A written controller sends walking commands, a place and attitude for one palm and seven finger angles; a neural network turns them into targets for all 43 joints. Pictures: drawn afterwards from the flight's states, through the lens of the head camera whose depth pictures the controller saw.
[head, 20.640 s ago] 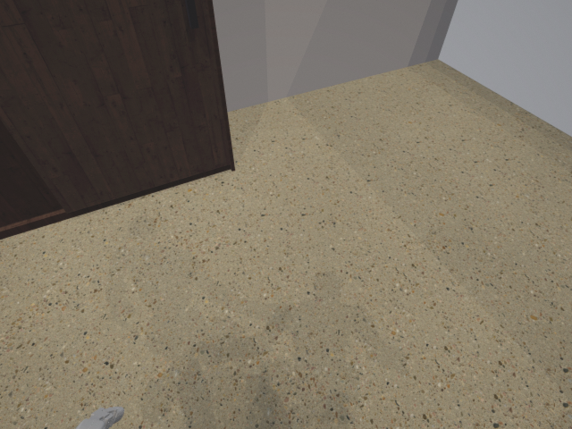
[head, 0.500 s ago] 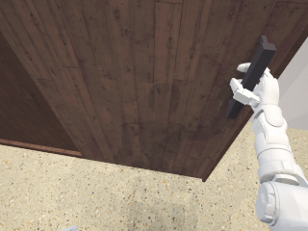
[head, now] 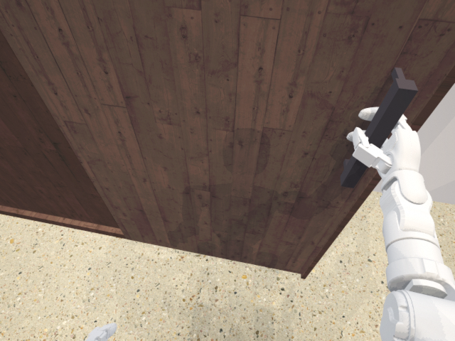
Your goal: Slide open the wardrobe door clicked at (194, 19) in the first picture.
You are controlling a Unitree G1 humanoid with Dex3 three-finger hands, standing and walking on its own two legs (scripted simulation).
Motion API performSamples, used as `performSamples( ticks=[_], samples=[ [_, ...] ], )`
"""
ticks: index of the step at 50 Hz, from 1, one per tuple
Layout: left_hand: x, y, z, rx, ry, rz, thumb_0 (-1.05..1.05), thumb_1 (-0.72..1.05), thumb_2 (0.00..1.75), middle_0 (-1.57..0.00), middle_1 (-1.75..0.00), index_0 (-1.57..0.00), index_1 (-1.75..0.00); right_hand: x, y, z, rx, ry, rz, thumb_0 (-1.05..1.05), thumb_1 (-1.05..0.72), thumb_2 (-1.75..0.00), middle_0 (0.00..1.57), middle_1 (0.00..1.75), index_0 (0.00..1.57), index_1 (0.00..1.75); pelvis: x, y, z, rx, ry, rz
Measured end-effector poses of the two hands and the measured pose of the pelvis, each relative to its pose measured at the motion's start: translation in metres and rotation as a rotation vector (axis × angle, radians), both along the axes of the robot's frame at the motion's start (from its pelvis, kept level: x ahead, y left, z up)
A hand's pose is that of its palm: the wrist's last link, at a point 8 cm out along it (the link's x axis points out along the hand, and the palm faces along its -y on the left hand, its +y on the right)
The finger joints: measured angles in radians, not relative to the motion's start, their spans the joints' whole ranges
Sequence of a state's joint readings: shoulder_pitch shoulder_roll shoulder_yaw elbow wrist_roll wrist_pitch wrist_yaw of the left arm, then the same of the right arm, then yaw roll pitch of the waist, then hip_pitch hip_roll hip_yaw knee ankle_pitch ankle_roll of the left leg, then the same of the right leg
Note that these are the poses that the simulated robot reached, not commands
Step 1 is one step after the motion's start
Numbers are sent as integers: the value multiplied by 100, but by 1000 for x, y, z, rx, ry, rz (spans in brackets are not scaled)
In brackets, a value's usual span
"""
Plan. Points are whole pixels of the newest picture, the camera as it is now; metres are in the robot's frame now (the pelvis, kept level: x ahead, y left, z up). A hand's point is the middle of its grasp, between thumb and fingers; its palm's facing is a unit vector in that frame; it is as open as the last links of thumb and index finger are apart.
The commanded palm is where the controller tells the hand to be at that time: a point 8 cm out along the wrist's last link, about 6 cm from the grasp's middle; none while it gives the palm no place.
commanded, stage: grip the handle and tug to test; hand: right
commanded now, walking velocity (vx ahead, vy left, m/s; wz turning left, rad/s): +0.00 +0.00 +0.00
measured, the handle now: (369, 134) +0.48 -0.19 +0.13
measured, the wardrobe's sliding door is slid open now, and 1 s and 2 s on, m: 0.00 0.00 0.17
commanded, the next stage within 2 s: tug the door sideways, standing still in 0.30 s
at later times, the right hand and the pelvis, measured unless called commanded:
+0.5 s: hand (361, 147) +0.44 -0.17 +0.14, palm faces +0.06 +1.00 +0.01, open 6.0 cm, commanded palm +0.41 -0.21 +0.13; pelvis +0.06 -0.01 +0.01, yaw +0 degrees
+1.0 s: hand (358, 146) +0.44 -0.17 +0.13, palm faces +0.22 +0.96 -0.15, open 5.8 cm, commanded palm +0.42 -0.17 +0.14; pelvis +0.04 +0.01 +0.00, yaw -2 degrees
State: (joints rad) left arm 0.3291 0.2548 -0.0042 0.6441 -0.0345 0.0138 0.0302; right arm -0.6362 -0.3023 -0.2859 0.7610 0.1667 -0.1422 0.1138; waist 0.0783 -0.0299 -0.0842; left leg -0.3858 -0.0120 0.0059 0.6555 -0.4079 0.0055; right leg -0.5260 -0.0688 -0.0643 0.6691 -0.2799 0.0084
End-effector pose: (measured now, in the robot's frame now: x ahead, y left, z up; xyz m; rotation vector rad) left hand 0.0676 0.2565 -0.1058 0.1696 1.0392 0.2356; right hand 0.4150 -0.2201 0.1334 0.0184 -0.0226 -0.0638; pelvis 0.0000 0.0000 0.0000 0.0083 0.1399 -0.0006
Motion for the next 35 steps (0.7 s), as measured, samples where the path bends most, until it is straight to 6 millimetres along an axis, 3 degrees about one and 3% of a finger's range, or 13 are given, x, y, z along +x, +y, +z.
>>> performSamples(
  ticks=[15,26,35],
  samples=[
    [36,-4,8,-27,-50,14,1,90,90,-20,-30,-20,-30,-2,1,1,-14,8,-10,1,-71,-76,33,140,34,140,26,-3,6,-6,-1,23],
    [94,-16,17,-17,-83,-58,1,90,90,-20,-30,-20,-30,-2,1,1,-13,11,1,1,-70,-76,33,140,33,140,59,-8,12,8,-7,-10],
    [141,-38,13,-18,-82,-203,1,91,90,-20,-30,-20,-30,-1,1,2,-9,23,-26,2,-66,-84,38,140,40,140,64,-12,13,15,-1,-105]
  ],
)
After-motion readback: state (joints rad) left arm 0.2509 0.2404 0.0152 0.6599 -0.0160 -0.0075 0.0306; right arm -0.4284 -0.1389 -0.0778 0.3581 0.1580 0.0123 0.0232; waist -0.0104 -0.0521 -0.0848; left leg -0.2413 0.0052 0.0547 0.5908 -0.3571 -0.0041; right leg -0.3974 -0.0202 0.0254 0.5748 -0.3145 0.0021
